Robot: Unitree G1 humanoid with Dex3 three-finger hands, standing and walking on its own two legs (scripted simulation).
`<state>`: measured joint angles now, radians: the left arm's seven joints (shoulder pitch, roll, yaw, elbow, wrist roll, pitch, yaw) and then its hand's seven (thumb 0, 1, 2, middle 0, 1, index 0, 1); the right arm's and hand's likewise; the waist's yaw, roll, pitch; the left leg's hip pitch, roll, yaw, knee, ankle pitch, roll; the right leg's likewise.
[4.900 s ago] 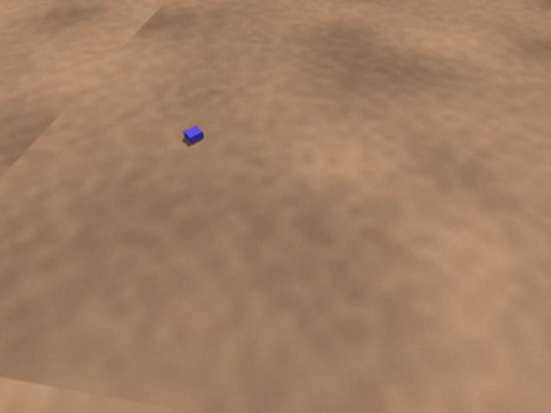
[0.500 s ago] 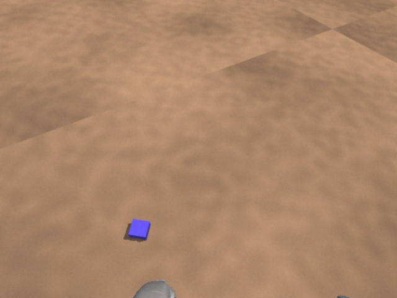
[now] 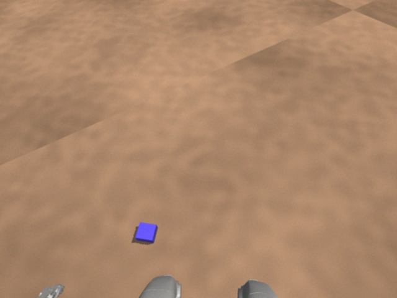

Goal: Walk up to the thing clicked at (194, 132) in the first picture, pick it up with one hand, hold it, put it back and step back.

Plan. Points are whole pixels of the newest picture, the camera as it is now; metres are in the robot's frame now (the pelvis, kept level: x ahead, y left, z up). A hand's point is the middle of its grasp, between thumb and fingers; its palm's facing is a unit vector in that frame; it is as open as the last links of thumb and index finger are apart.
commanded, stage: walk up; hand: left
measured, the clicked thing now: (146, 232) +0.46 +0.31 -0.72
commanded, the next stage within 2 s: stand in 1.36 s
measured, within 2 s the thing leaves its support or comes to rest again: neither
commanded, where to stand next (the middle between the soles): +0.08 +0.04 m, yaw -2 degrees
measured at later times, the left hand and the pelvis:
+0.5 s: hand out of the picture +0.11 +0.30 -0.14, palm faces -0.02 -0.93 -0.37, open 7.4 cm; pelvis +0.02 +0.04 +0.01, yaw +0 degrees
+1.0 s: hand out of the picture +0.11 +0.29 -0.12, palm faces -0.06 -0.92 -0.39, open 7.4 cm; pelvis +0.03 +0.03 +0.03, yaw -2 degrees
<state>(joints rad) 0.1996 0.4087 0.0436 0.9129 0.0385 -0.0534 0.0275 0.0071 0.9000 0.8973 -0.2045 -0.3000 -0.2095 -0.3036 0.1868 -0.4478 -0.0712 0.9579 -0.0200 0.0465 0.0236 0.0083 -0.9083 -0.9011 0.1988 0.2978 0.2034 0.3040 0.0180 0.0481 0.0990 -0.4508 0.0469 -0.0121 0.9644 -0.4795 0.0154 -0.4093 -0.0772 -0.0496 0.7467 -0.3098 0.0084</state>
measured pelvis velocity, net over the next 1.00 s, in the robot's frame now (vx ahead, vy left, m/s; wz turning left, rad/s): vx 0.03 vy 0.03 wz -0.03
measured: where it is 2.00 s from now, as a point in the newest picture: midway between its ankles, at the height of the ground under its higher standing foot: outside the picture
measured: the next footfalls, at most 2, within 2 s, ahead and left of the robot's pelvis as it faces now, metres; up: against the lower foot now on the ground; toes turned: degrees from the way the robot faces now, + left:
left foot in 0.08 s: +0.05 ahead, +0.16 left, +0.00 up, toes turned +2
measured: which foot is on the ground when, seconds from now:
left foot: up 0.00-0.06, down 0.08-1.00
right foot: down 0.00-1.00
